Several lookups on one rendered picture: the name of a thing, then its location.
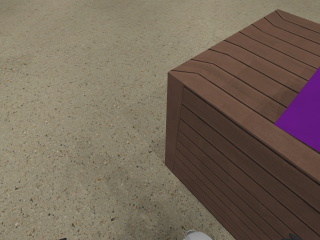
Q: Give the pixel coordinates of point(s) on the right robot shin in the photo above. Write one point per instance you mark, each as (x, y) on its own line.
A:
(190, 231)

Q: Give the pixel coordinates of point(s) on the carton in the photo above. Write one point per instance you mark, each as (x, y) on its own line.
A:
(301, 119)

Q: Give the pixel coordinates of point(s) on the pedestal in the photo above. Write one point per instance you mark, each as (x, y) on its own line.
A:
(257, 180)

